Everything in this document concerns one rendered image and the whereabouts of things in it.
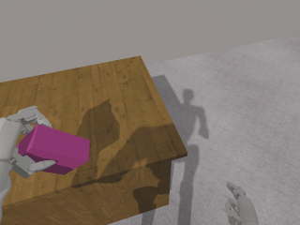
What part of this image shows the robot left hand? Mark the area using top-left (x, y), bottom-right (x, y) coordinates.
top-left (0, 105), bottom-right (56, 179)

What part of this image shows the sponge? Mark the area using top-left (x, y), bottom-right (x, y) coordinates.
top-left (17, 124), bottom-right (90, 175)

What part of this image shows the robot left forearm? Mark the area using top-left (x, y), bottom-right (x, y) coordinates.
top-left (0, 160), bottom-right (13, 223)

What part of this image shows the robot right hand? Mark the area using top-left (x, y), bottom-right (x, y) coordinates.
top-left (221, 182), bottom-right (259, 225)

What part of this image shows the table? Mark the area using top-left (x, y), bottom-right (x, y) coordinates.
top-left (0, 55), bottom-right (188, 225)

